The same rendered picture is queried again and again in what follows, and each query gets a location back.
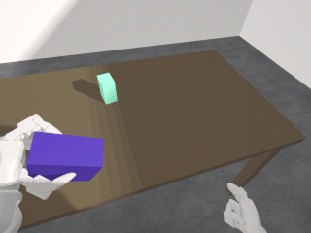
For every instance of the robot right forearm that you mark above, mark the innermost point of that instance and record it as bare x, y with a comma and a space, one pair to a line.
253, 228

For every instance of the sponge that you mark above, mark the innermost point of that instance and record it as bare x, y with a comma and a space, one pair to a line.
52, 155

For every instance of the table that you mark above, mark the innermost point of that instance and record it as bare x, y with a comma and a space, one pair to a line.
176, 117

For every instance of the robot left forearm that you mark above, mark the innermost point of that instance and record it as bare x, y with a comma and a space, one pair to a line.
10, 213

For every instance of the left robot hand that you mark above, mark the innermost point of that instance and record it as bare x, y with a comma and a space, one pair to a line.
12, 157

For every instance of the right robot hand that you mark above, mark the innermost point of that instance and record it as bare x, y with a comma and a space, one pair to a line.
245, 212

